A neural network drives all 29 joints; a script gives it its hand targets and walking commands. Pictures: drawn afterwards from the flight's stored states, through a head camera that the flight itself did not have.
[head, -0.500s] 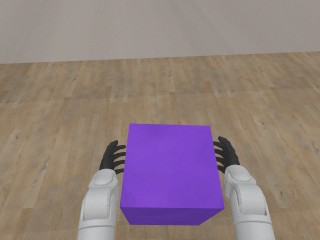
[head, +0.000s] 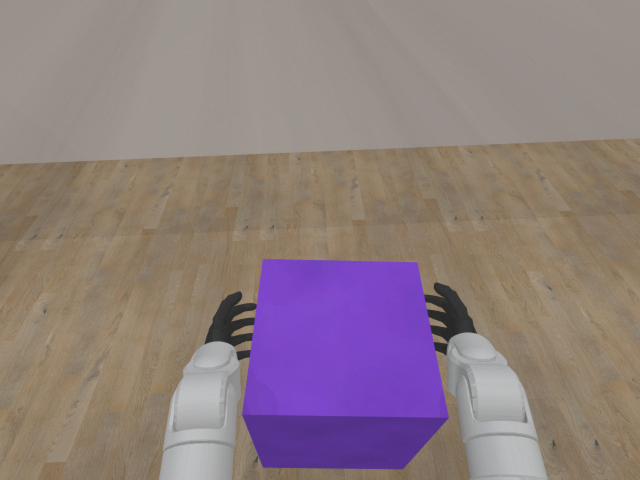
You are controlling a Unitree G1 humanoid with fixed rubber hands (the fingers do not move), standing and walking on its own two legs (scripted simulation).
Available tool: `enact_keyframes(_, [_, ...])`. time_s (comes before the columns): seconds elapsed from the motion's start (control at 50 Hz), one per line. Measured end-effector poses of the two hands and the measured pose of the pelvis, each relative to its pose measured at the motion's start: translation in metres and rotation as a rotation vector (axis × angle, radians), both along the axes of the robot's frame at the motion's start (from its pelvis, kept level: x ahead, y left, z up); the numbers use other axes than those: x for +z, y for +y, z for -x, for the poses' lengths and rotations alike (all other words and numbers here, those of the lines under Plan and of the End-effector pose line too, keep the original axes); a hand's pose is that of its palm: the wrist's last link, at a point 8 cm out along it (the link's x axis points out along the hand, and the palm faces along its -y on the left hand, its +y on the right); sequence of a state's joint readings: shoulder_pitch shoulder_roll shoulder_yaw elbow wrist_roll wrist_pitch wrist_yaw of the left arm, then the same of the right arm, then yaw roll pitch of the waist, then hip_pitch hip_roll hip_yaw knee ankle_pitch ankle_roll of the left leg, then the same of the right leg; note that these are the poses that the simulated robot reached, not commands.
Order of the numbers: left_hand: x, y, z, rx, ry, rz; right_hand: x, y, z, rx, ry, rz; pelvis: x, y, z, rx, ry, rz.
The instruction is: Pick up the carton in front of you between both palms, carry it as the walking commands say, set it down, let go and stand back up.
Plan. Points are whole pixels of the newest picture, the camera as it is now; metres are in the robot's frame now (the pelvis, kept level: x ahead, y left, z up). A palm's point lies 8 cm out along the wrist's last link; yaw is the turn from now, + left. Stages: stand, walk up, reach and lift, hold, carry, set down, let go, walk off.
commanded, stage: carry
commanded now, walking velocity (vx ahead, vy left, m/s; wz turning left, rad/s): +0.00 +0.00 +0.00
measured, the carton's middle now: (336, 369) +0.30 +0.01 -0.05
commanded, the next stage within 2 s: hold in 1.20 s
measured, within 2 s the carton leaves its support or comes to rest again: neither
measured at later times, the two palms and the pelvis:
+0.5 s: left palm (205, 385) +0.24 +0.16 +0.04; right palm (462, 377) +0.24 -0.14 +0.04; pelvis -0.04 +0.01 +0.00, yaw +0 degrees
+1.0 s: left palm (195, 406) +0.22 +0.17 +0.04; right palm (461, 397) +0.22 -0.13 +0.04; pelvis -0.07 +0.02 +0.00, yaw +0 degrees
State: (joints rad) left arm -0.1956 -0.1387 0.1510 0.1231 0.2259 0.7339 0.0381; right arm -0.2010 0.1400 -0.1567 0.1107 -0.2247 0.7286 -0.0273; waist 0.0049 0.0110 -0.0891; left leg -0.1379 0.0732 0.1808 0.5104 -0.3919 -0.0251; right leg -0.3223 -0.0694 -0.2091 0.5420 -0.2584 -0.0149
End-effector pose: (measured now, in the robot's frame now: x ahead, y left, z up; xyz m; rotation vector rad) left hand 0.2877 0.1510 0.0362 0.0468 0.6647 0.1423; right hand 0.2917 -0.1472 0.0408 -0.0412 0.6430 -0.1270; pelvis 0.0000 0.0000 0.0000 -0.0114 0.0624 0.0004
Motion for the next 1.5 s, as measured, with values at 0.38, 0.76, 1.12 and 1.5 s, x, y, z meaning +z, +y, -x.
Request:
enact_keyframes(0.38, [0.002, 0.007, 0.035, -0.005, 0.001, -0.002, 0.001, 0.007, 0.037, -0.006, 0.001, -0.004, -0.002, 0.009, 0.034, 0.0, -0.041, -0.002])
enact_keyframes(0.76, [0.003, 0.014, 0.063, -0.004, 0.007, -0.004, 0.003, 0.014, 0.063, -0.003, 0.007, -0.003, -0.001, 0.015, 0.061, 0.0, -0.046, -0.009])
enact_keyframes(1.12, [0.002, 0.018, 0.07, -0.004, 0.007, -0.005, 0.002, 0.018, 0.071, -0.003, 0.007, -0.004, -0.002, 0.02, 0.069, 0.001, -0.045, -0.009])
enact_keyframes(1.5, [0.006, 0.057, 0.127, 0.21, 0.009, -0.011, 0.008, 0.065, 0.061, 0.227, 0.004, 0.009, 0.009, 0.0, 0.081, 0.199, -0.185, -0.028])
